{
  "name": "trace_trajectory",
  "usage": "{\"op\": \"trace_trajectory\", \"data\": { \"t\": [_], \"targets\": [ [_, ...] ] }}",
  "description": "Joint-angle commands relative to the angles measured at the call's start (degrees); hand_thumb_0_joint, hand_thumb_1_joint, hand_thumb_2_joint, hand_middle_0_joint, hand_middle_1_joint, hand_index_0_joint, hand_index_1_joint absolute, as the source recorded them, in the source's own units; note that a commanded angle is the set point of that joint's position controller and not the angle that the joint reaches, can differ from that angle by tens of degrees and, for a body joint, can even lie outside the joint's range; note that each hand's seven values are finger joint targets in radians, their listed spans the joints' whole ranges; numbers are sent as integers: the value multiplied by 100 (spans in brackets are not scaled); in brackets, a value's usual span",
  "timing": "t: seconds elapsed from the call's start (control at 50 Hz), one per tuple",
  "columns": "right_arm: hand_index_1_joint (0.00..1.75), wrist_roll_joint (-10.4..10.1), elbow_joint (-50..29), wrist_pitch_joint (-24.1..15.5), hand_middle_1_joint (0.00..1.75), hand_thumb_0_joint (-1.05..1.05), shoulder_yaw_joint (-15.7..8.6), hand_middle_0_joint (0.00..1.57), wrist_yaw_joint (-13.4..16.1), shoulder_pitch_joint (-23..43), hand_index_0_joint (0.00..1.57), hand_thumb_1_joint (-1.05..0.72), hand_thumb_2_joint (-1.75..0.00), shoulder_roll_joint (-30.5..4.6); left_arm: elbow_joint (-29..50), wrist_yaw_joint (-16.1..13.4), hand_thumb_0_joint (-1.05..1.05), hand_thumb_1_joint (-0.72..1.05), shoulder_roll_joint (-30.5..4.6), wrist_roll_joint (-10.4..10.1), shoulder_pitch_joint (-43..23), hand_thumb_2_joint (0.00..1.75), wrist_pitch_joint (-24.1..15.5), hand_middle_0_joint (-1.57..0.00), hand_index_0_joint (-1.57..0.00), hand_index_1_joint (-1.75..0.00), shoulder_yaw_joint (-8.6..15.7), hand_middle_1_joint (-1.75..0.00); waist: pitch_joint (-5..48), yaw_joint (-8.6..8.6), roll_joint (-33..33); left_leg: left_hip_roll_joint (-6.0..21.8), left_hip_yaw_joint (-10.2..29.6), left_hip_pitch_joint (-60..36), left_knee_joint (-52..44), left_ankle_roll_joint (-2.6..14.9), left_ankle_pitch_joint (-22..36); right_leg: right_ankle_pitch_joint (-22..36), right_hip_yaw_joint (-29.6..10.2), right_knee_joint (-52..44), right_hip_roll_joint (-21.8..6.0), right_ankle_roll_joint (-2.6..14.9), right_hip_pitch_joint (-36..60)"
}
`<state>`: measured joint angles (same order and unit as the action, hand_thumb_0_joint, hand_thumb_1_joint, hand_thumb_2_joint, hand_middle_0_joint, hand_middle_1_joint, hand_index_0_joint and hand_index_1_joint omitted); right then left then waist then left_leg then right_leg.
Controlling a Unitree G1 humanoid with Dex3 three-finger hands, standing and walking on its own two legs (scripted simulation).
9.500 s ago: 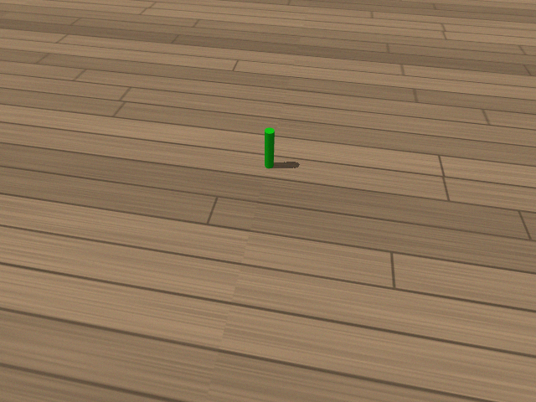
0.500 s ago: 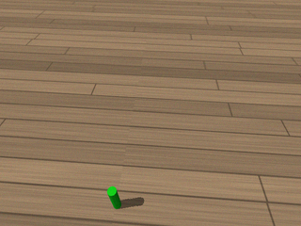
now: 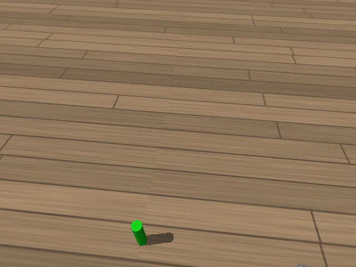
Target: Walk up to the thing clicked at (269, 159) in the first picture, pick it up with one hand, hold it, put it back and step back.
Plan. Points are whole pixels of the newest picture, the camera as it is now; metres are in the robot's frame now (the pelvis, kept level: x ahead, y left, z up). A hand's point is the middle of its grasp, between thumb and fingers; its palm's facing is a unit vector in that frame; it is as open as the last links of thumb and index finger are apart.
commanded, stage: stand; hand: left
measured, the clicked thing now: (139, 233) +0.39 +0.20 -0.66
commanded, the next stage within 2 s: none
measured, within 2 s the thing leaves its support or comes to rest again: neither
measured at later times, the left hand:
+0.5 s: hand out of the picture +0.06 +0.26 -0.15, palm faces -0.02 -0.94 -0.34, open 7.4 cm
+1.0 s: hand out of the picture +0.05 +0.25 -0.15, palm faces -0.03 -0.94 -0.34, open 7.4 cm
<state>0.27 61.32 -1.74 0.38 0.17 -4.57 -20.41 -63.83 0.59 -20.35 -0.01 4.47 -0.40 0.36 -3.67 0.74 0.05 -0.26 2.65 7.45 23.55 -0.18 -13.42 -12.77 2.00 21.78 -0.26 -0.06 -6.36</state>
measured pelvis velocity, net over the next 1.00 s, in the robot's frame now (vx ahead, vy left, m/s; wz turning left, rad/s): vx -0.02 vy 0.00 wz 0.00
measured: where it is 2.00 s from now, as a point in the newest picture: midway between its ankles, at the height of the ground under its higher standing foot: outside the picture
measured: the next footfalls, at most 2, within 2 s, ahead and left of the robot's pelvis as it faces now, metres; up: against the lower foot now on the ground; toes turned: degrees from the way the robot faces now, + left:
none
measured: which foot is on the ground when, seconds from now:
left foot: down 0.00-1.00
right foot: down 0.00-1.00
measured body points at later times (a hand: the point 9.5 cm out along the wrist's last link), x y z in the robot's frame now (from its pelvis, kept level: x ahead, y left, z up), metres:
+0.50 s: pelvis -0.01 +0.00 +0.00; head -0.01 +0.00 +0.45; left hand +0.06 +0.30 -0.13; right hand +0.06 -0.30 -0.13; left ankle -0.01 +0.12 -0.74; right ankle -0.01 -0.12 -0.74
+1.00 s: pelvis -0.02 +0.00 +0.00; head -0.01 +0.00 +0.45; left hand +0.05 +0.30 -0.13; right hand +0.05 -0.30 -0.13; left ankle -0.01 +0.12 -0.74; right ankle -0.01 -0.12 -0.74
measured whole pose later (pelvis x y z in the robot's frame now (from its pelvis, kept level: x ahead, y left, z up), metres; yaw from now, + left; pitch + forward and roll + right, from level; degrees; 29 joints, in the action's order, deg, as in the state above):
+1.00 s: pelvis -0.02 +0.00 +0.00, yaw +0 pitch -2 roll +0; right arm 0.6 65.9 -1.0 0.7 -0.5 -6.4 -20.0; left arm -66.1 0.3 -20.0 0.5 6.4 -0.6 -0.3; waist -2.7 0.1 -0.3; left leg -0.3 2.4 6.7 18.3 -0.4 -9.3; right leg -9.3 1.8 18.0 -0.4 0.1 -6.4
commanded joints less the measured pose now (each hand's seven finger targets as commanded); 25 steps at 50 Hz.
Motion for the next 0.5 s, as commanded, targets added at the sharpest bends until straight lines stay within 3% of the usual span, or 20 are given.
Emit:
{"op": "trace_trajectory", "data": {
  "t": [0.0,0.06,0.18,0.28,0.48],
  "targets": [
    [30,-26,-203,-40,30,0,-230,20,76,220,20,-90,-90,-1235,238,-80,0,90,-1189,10,-365,90,-164,-20,-20,-30,235,-30,653,-96,-29,715,517,-75,-469,178,1745,1462,-591,-396,-673,87,398],
    [30,-14,-149,-41,30,0,-219,20,69,264,20,-90,-90,-1206,169,-83,0,90,-1180,6,-389,90,-170,-20,-20,-30,233,-30,778,-91,-11,733,499,-175,-556,145,1839,1499,-579,-416,-691,90,485],
    [30,1,-37,-44,30,0,-208,20,43,447,20,-90,-90,-1173,64,-79,0,90,-1155,13,-360,90,-164,-20,-20,-30,207,-30,553,-19,-47,705,518,-72,-789,111,1264,917,-612,-615,-704,86,317],
    [30,2,32,-63,30,0,-203,20,32,356,20,-90,-90,-1138,58,-91,0,90,-1198,31,-376,90,-191,-20,-20,-30,214,-30,687,-68,42,731,496,-187,-768,117,1549,1237,-625,-582,-754,81,368],
    [30,17,143,-18,30,0,-216,20,12,288,20,-90,-90,-1174,24,-93,0,90,-1143,43,-275,90,-157,-20,-20,-30,185,-30,421,-50,-6,670,533,166,-964,132,565,341,-622,-747,-710,86,172]
  ]
}}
